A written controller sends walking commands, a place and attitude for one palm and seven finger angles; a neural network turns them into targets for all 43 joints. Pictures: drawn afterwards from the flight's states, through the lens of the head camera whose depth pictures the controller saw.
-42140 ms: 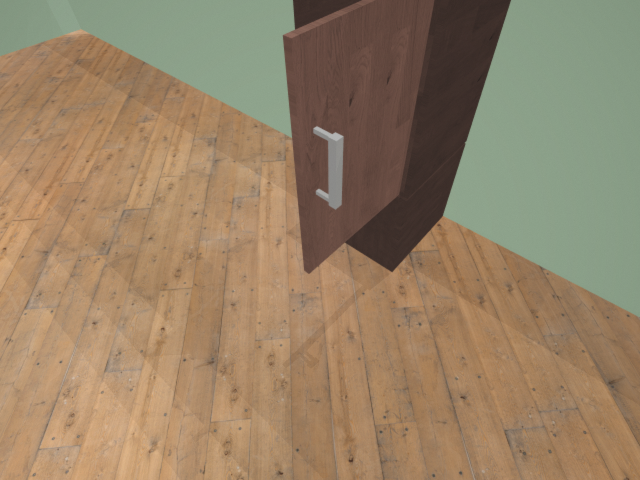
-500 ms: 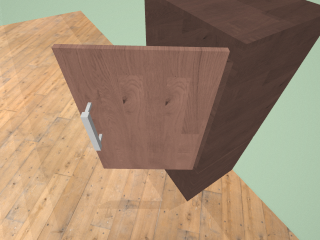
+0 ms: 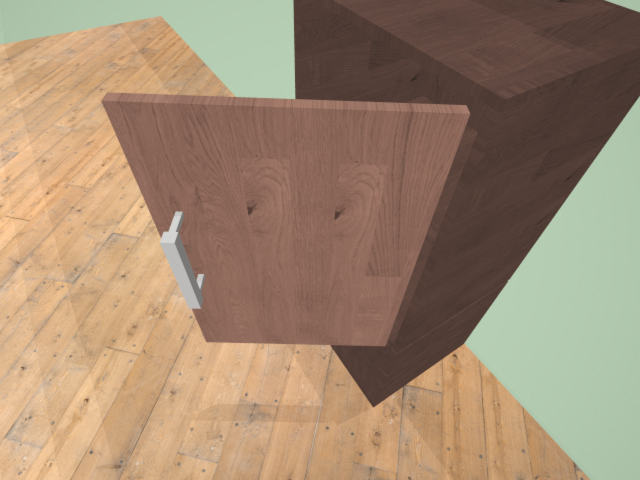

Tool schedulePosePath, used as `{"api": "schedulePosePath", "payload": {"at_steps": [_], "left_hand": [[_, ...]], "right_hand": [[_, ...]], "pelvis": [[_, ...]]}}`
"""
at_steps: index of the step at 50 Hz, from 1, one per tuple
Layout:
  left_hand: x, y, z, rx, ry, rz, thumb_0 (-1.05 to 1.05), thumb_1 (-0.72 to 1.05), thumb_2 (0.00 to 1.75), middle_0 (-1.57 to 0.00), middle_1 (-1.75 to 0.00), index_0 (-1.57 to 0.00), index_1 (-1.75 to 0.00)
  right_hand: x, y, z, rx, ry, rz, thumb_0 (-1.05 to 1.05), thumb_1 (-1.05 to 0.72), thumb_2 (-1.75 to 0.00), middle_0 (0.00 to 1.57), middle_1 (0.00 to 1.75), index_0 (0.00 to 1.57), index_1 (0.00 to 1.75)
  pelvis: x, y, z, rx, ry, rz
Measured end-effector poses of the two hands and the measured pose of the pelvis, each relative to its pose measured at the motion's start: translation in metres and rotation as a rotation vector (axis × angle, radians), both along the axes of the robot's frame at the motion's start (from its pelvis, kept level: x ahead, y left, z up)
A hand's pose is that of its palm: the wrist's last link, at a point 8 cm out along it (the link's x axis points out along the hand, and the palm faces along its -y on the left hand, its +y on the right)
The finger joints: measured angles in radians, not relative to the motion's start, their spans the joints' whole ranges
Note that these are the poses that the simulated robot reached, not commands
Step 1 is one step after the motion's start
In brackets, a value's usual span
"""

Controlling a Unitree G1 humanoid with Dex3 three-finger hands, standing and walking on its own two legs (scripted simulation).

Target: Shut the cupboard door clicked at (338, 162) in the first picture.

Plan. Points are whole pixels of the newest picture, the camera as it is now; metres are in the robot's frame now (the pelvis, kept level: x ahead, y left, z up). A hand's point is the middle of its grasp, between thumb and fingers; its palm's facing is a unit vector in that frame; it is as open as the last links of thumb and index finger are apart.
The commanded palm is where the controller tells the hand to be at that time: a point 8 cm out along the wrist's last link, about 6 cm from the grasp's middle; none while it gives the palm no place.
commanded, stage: raise the hand and make a fist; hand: left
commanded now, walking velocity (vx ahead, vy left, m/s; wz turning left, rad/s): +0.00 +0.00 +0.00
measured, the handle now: (187, 263) +0.41 +0.23 -0.01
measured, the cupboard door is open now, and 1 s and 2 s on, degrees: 57 57 57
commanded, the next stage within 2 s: none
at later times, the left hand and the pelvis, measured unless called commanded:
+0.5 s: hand (202, 479) +0.14 +0.15 -0.07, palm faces +0.02 -1.00 +0.01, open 6.2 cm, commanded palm +0.11 +0.22 -0.06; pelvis -0.05 -0.04 -0.08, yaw +4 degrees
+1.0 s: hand (154, 429) +0.18 +0.21 -0.03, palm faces +0.15 -0.99 -0.04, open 3.9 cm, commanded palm +0.14 +0.24 -0.03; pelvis -0.02 +0.00 -0.09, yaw +4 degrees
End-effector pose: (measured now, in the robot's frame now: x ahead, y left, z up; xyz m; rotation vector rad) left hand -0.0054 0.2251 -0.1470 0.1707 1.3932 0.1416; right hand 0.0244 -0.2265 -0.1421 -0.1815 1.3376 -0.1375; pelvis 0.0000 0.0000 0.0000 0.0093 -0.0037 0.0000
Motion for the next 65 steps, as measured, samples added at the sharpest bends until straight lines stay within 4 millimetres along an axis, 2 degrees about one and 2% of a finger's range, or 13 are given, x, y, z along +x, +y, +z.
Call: {"api": "schedulePosePath", "payload": {"at_steps": [7,13,17,21,26,28,31,36,40,43,51,59,65], "left_hand": [[0.017,0.007,0.006,0.018,-0.072,0.053,0.00,0.91,0.90,-0.20,-0.30,-0.20,-0.29],[0.138,0.010,0.119,0.104,-0.905,0.085,0.01,0.91,0.90,-0.22,-0.32,-0.23,-0.32],[0.181,-0.006,0.159,0.010,-1.289,0.022,0.01,0.91,0.90,-0.27,-0.37,-0.27,-0.37],[0.168,-0.022,0.135,-0.137,-1.419,-0.105,0.00,0.91,0.90,-0.33,-0.44,-0.33,-0.43],[0.110,-0.014,0.070,-0.148,-1.244,-0.078,0.00,0.90,0.90,-0.42,-0.53,-0.42,-0.53],[0.089,-0.002,0.063,-0.080,-1.229,-0.017,0.01,0.90,0.90,-0.45,-0.57,-0.46,-0.57],[0.078,0.011,0.083,0.025,-1.344,0.011,0.02,0.90,0.90,-0.51,-0.63,-0.51,-0.63],[0.111,-0.001,0.119,-0.035,-1.545,-0.138,0.02,0.91,0.90,-0.59,-0.73,-0.59,-0.72],[0.152,-0.016,0.103,-0.204,-1.369,-0.244,0.01,0.90,0.90,-0.66,-0.81,-0.67,-0.80],[0.165,-0.011,0.093,-0.237,-1.224,-0.191,0.01,0.90,0.90,-0.72,-0.87,-0.72,-0.86],[0.153,0.039,0.126,-0.030,-1.368,-0.046,0.01,0.90,0.90,-0.87,-1.03,-0.87,-1.02],[0.155,0.027,0.102,-0.206,-1.300,-0.166,0.01,0.91,0.90,-1.01,-1.19,-1.01,-1.18],[0.155,0.053,0.137,-0.092,-1.420,-0.110,0.02,0.90,0.90,-1.13,-1.31,-1.13,-1.30]], "right_hand": [[0.001,-0.001,0.001,-0.008,-0.032,-0.002,0.00,-0.91,-0.90,0.20,0.30,0.20,0.30],[0.033,-0.015,0.009,-0.008,-0.404,0.036,0.00,-0.91,-0.90,0.20,0.30,0.20,0.30],[0.068,-0.029,0.005,0.008,-0.567,0.096,0.01,-0.90,-0.90,0.20,0.30,0.20,0.30],[0.102,-0.045,0.014,-0.016,-0.700,0.134,0.01,-0.90,-0.90,0.20,0.30,0.20,0.30],[0.139,-0.058,0.020,-0.067,-0.813,0.224,0.01,-0.90,-0.90,0.20,0.30,0.20,0.30],[0.152,-0.057,0.017,-0.077,-0.840,0.259,0.01,-0.90,-0.90,0.20,0.30,0.20,0.30],[0.166,-0.045,0.006,-0.069,-0.860,0.301,0.01,-0.90,-0.90,0.20,0.30,0.20,0.30],[0.168,-0.014,-0.017,0.000,-0.839,0.314,0.01,-0.90,-0.90,0.20,0.30,0.20,0.30],[0.149,0.003,-0.028,0.054,-0.766,0.237,0.01,-0.90,-0.90,0.20,0.30,0.20,0.30],[0.130,0.007,-0.028,0.063,-0.702,0.170,0.01,-0.90,-0.90,0.20,0.30,0.20,0.30],[0.109,0.003,-0.026,-0.005,-0.585,0.163,0.01,-0.90,-0.90,0.20,0.30,0.20,0.30],[0.132,0.012,-0.016,-0.064,-0.647,0.211,0.01,-0.90,-0.90,0.20,0.30,0.20,0.30],[0.150,0.037,0.002,-0.027,-0.717,0.231,0.01,-0.90,-0.90,0.20,0.30,0.20,0.30]], "pelvis": [[-0.002,0.001,-0.002,-0.007,0.005,0.009],[-0.012,-0.005,-0.015,0.034,0.002,0.095],[-0.023,-0.013,-0.034,0.033,0.057,0.107],[-0.035,-0.028,-0.058,0.038,0.134,0.070],[-0.047,-0.039,-0.088,0.021,0.188,0.079],[-0.049,-0.041,-0.097,0.006,0.205,0.090],[-0.049,-0.041,-0.106,-0.019,0.220,0.108],[-0.050,-0.036,-0.112,-0.051,0.231,0.123],[-0.047,-0.030,-0.106,-0.044,0.242,0.106],[-0.040,-0.023,-0.096,-0.034,0.247,0.089],[-0.024,-0.002,-0.087,-0.043,0.267,0.081],[-0.028,0.018,-0.093,-0.069,0.273,0.084],[-0.027,0.025,-0.086,-0.075,0.251,0.084]]}}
